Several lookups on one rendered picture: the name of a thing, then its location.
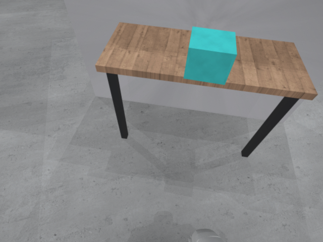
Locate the table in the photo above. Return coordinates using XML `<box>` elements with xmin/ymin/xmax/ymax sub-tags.
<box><xmin>95</xmin><ymin>22</ymin><xmax>318</xmax><ymax>157</ymax></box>

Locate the right robot thigh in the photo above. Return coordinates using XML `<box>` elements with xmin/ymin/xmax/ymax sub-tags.
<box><xmin>188</xmin><ymin>229</ymin><xmax>225</xmax><ymax>242</ymax></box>

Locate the carton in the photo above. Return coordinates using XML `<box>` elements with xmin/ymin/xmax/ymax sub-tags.
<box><xmin>184</xmin><ymin>27</ymin><xmax>237</xmax><ymax>85</ymax></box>

